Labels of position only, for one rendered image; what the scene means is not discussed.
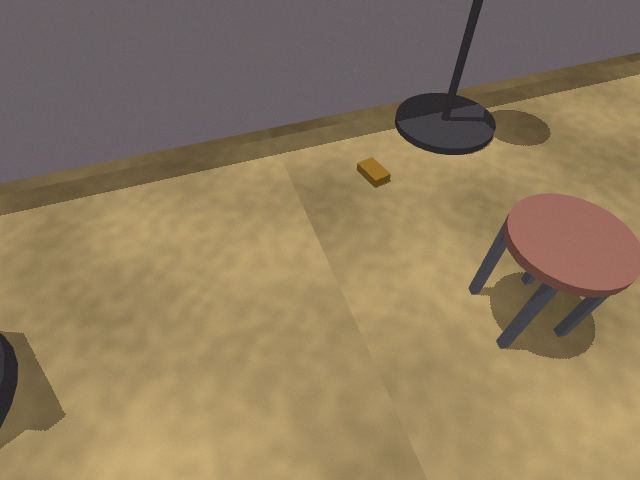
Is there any stool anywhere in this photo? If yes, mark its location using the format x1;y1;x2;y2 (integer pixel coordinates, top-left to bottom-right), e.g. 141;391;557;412
468;193;640;349

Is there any coat stand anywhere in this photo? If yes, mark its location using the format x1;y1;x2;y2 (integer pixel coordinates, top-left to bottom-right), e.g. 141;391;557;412
395;0;496;155

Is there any small box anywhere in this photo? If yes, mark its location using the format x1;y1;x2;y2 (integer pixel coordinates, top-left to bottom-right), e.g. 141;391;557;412
357;157;391;188

